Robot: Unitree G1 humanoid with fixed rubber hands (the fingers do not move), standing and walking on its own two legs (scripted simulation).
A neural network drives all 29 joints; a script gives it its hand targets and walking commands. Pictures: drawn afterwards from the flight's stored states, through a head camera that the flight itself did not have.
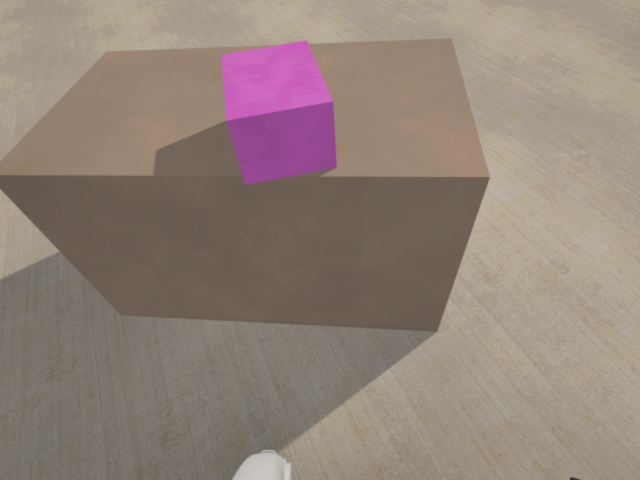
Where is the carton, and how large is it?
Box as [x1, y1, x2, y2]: [221, 40, 336, 184]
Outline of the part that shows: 306,40 221,55 226,120 245,184 336,166 332,100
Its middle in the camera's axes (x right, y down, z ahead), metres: -0.09 -0.29 +0.86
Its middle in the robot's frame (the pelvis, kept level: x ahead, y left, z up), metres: +0.85 +0.11 +0.00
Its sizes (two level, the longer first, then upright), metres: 0.276 0.200 0.157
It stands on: a pedestal, 0.68 m high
